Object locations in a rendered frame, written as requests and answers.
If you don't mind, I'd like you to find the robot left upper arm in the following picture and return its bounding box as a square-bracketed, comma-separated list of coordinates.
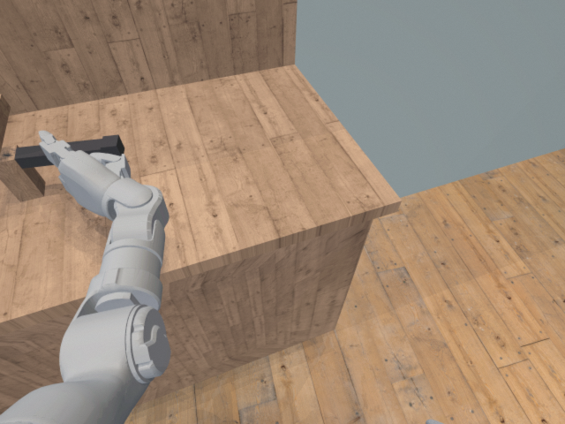
[0, 304, 171, 424]

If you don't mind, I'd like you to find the robot left forearm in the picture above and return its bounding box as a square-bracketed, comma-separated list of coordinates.
[59, 178, 170, 380]

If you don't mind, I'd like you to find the counter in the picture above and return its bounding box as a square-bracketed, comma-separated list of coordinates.
[0, 0, 402, 415]

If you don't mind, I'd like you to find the left robot hand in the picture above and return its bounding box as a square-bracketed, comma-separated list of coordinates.
[39, 131, 131, 216]

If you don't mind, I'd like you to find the tap lever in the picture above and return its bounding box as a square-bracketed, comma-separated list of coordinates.
[0, 135, 124, 169]

